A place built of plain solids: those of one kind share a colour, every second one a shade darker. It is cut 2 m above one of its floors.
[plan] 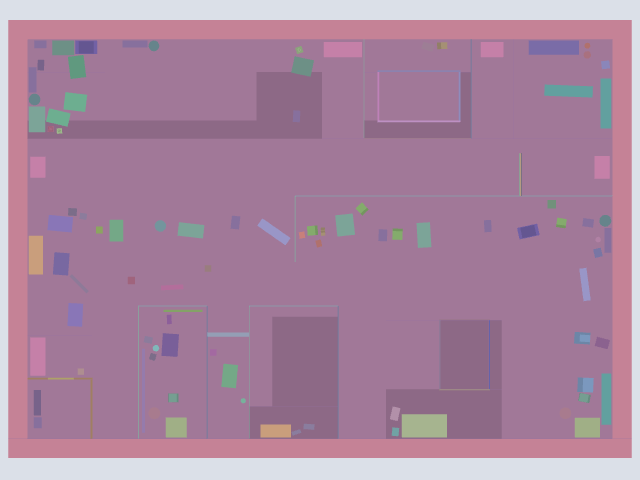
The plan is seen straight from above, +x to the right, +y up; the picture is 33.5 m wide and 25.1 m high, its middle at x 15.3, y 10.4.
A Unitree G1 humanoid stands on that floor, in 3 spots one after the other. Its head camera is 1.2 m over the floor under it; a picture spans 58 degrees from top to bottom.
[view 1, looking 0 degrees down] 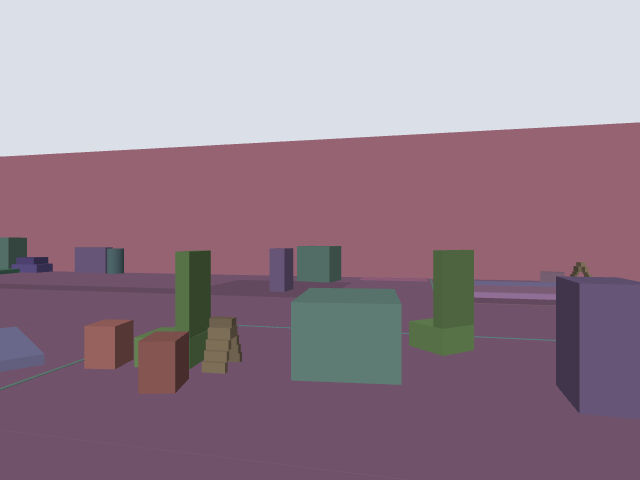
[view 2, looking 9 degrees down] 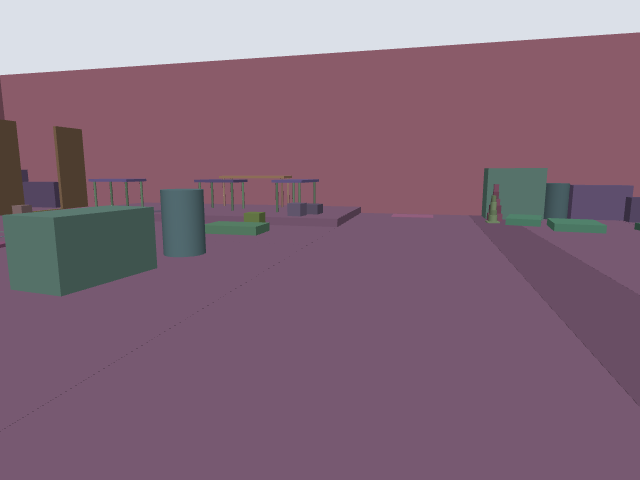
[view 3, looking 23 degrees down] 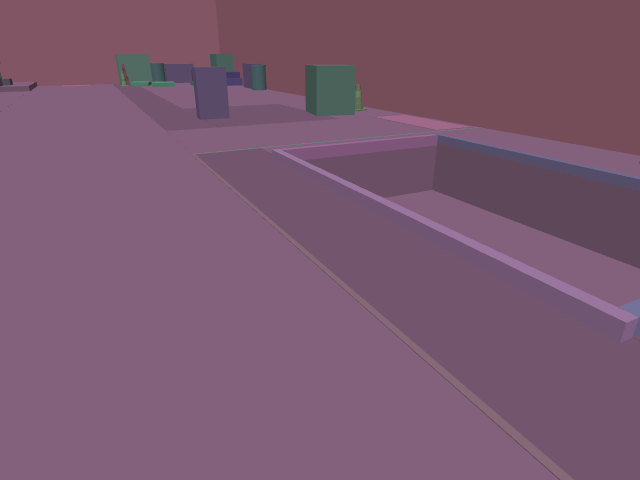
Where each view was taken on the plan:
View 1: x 17.28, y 7.04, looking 103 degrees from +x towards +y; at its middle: wall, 14.23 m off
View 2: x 12.59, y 14.60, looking -166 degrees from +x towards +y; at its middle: floor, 7.67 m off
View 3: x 23.48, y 14.60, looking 153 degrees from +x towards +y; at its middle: floor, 3.07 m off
